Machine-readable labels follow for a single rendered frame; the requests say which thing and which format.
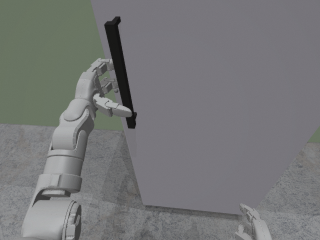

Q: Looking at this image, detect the left robot upper arm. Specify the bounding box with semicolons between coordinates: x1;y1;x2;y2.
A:
12;200;82;240

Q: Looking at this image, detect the robot left forearm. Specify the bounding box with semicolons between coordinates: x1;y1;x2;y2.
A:
20;98;96;237

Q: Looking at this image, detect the handle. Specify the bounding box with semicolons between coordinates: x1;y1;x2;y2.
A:
104;16;137;129

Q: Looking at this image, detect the robot right hand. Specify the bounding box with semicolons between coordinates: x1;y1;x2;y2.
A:
235;203;273;240

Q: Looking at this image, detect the fridge door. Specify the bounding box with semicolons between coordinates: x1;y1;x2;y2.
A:
91;0;320;215

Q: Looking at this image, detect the robot left hand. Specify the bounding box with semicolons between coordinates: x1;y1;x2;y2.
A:
74;58;132;117

